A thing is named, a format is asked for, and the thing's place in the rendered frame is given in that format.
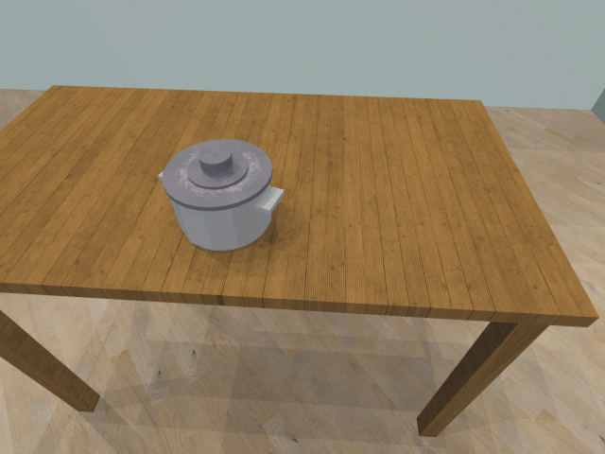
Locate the lid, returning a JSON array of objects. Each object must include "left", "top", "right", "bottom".
[{"left": 162, "top": 139, "right": 272, "bottom": 211}]

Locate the knob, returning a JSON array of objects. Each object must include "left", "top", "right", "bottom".
[{"left": 199, "top": 145, "right": 233, "bottom": 173}]

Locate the table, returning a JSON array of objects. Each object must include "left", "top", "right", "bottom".
[{"left": 0, "top": 85, "right": 599, "bottom": 437}]

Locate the pot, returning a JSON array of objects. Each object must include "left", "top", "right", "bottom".
[{"left": 158, "top": 172, "right": 285, "bottom": 251}]

